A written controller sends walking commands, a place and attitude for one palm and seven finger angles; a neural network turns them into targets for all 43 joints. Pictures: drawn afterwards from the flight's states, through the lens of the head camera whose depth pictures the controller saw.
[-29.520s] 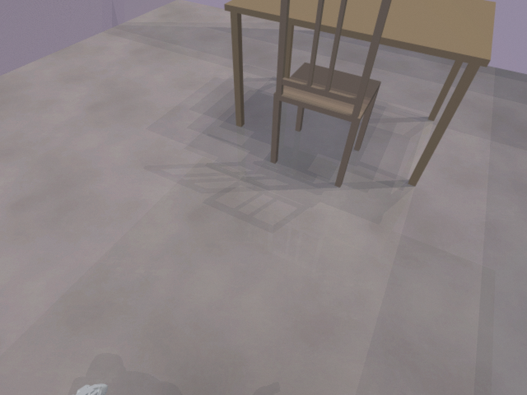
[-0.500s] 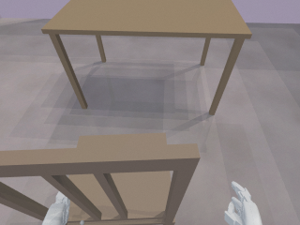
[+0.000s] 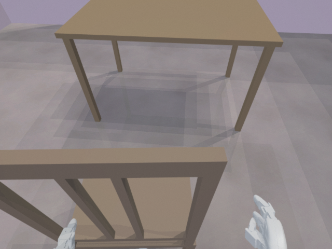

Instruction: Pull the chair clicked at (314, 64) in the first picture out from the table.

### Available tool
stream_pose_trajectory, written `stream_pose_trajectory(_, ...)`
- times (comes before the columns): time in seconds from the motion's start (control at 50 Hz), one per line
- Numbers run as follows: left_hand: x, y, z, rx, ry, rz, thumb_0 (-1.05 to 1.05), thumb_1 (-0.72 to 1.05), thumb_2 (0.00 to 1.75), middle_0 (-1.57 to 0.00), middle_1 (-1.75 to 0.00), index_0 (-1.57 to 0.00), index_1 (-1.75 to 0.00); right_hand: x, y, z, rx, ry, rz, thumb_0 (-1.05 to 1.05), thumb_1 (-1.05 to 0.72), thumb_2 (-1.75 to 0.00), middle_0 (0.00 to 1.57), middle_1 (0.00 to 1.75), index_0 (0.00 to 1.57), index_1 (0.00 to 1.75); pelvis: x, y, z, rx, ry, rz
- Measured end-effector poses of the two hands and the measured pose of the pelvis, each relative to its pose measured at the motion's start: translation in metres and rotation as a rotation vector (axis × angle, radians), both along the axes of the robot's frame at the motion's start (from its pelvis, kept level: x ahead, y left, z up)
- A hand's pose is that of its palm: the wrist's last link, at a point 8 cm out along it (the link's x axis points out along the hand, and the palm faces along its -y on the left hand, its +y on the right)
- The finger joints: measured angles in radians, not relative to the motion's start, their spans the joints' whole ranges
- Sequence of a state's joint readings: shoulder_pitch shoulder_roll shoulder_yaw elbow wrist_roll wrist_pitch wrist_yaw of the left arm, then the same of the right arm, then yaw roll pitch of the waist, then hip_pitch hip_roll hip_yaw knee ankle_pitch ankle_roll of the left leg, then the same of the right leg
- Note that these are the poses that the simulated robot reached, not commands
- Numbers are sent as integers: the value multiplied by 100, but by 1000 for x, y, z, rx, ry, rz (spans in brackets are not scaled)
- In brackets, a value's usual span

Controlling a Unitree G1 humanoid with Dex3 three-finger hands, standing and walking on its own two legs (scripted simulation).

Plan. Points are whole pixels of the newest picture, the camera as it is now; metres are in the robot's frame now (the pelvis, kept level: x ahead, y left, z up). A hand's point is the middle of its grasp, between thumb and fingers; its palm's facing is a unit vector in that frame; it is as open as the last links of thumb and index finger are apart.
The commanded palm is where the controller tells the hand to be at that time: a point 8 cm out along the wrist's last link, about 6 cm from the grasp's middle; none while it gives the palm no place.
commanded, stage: draw the hand back to the body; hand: left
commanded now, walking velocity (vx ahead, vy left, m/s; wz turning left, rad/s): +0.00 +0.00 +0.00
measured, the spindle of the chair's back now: (94, 213) +0.20 +0.18 +0.01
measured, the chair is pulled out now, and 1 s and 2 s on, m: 0.70 0.70 0.66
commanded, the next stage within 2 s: step back with the hand held close in 1.68 s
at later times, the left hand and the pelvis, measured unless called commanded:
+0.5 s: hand (72, 247) +0.12 +0.18 +0.08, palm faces +0.00 -0.99 -0.11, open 17.5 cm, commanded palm +0.06 +0.25 +0.09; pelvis -0.02 +0.00 -0.01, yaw -1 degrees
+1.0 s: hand (29, 222) +0.14 +0.24 +0.14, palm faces +0.26 -0.87 -0.42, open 13.7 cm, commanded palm +0.11 +0.29 +0.19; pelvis -0.01 +0.01 +0.04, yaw -1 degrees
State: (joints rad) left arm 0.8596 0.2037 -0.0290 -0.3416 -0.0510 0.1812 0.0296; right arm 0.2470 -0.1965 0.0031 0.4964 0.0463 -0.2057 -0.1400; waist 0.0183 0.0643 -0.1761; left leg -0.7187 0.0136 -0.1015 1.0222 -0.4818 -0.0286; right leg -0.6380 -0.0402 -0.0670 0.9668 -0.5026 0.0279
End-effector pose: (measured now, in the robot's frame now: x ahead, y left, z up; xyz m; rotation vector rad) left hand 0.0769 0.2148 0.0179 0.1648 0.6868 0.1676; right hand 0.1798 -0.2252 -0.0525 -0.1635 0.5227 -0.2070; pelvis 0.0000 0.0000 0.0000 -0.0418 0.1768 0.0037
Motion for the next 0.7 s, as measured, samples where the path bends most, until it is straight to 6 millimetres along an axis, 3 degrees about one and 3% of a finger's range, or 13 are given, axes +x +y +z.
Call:
stream_pose_trajectory(0.18,-18,-5,6,-71,-56,21,-1,-53,20,0,0,0,0,2,-2,-3,-8,-15,-13,1,-91,-90,20,30,20,30,-2,0,-5,-5,14,0)
stream_pose_trajectory(0.36,9,14,47,-32,-393,-50,-1,-54,20,0,0,0,0,-6,2,-12,20,-18,-16,1,-91,-90,20,30,20,30,-10,-2,-9,-14,-9,1)
stream_pose_trajectory(0.48,24,15,68,-65,-552,-169,-1,-54,20,0,0,0,0,-14,4,-11,44,-34,-17,1,-91,-90,20,30,20,30,-16,-2,-8,-12,-29,-13)
stream_pose_trajectory(0.62,25,35,87,-43,-587,-171,-1,-51,22,-1,-1,-1,-1,-18,0,1,40,-65,-31,1,-91,-90,20,30,20,30,-19,-2,-1,-15,-79,-14)
stream_pose_trajectory(0.7,21,46,105,169,-523,-94,-1,-43,25,-2,-2,-2,-2,-17,3,11,5,-39,-2,1,-91,-90,20,30,20,30,-16,0,11,-14,-124,-17)
